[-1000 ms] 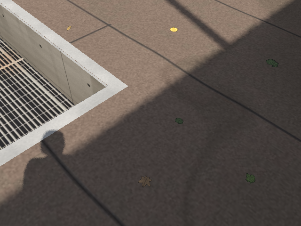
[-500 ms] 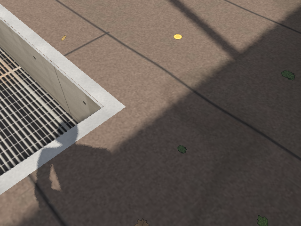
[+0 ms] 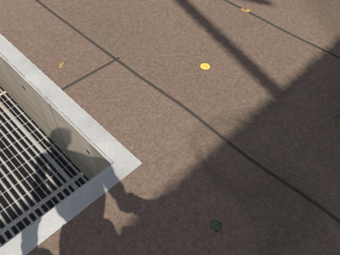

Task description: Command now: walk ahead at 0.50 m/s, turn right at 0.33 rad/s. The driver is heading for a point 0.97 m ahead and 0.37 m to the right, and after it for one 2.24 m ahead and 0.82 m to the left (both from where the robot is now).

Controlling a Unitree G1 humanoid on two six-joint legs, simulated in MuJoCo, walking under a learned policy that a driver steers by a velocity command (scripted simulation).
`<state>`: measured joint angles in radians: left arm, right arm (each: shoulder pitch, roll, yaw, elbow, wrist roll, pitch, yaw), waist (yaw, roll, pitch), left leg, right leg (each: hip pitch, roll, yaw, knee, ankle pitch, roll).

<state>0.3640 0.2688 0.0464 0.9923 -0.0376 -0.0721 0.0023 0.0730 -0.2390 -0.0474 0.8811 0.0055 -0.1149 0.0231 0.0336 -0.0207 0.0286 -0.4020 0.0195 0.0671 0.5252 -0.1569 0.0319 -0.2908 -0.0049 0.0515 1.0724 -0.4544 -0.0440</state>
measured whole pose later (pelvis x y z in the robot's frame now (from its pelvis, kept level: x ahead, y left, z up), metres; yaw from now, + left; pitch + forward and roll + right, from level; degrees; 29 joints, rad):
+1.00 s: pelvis +0.57 -0.13 -0.01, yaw -33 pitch +2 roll +2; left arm 0.37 0.28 0.08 0.81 -0.02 -0.04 0.02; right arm 0.04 -0.26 -0.06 0.76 -0.01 -0.14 0.03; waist 0.06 -0.02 0.01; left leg -0.45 -0.05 0.00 0.52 -0.12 0.01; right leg -0.18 0.09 0.21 0.89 -0.52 -0.05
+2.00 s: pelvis +0.89 -0.38 +0.00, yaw -21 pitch +2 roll -2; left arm 0.13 0.30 0.07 0.81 0.01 0.00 0.03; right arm 0.13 -0.29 -0.08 0.67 -0.01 0.01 0.02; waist 0.00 0.00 0.06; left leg -0.43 0.00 0.02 0.59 -0.20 0.06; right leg -0.32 -0.05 -0.14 0.87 -0.53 0.03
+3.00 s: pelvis +0.90 -0.38 +0.01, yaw +14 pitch +3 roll -2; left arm 0.12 0.34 0.10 0.72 0.01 0.01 0.03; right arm 0.19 -0.30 -0.07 0.59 0.00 0.03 -0.02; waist 0.00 -0.03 0.05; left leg -0.29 -0.04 -0.08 0.46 -0.21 0.05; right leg -0.55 -0.01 0.03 1.07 -0.38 0.08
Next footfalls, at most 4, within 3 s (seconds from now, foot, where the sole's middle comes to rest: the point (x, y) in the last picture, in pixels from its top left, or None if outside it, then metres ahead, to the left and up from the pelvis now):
0.44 right None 0.39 -0.16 -0.77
0.94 left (202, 191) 0.74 -0.10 -0.77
1.44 right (283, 181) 0.81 -0.47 -0.77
1.94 left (246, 141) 1.02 -0.33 -0.77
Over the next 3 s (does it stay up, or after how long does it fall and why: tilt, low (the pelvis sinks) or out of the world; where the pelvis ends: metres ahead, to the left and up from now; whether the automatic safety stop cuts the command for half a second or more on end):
stays up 0.90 -0.38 0.01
